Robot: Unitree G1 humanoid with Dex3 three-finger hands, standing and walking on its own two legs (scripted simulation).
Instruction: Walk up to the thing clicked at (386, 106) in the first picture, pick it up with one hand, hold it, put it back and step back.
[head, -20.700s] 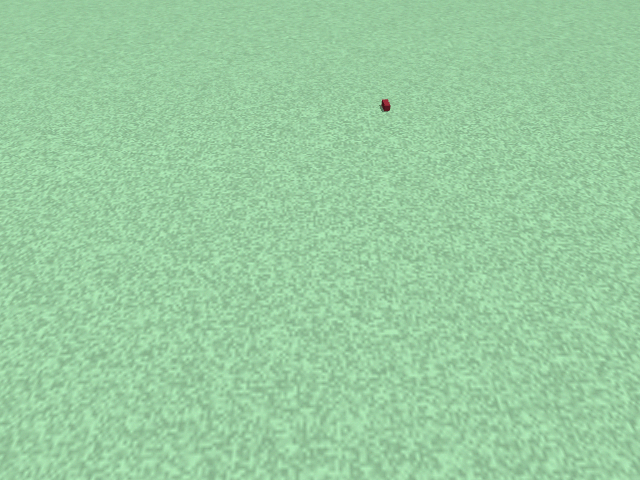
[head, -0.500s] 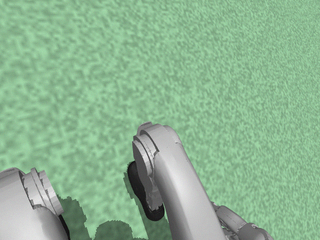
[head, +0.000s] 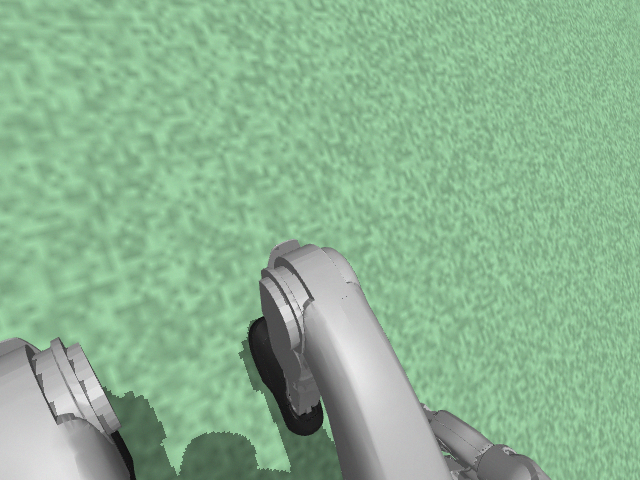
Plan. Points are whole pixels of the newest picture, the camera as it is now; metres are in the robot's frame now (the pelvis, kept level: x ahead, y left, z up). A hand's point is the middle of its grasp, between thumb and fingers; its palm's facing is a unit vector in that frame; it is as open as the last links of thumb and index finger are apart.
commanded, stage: close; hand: left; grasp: from above
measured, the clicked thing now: out of the picture +0.44 +0.32 -0.28
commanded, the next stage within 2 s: settle in 1.40 s
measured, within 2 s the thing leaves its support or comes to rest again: leaves its support in 1.76 s
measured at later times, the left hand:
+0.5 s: hand out of the picture +0.43 +0.32 -0.25, palm faces -0.42 -0.15 -0.90, open 8.7 cm
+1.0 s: hand out of the picture +0.43 +0.32 -0.25, palm faces -0.43 -0.14 -0.89, open 6.7 cm
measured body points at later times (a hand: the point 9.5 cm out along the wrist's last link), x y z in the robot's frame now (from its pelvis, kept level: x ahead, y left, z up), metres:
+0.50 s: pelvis +0.00 +0.00 +0.00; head +0.26 +0.14 +0.34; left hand +0.45 +0.32 -0.20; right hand +0.06 -0.25 -0.05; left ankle +0.06 +0.13 -0.26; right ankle +0.12 -0.14 -0.26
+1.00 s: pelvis +0.00 +0.00 +0.01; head +0.26 +0.14 +0.34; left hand +0.44 +0.32 -0.20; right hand +0.06 -0.25 -0.05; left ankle +0.06 +0.13 -0.26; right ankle +0.12 -0.14 -0.26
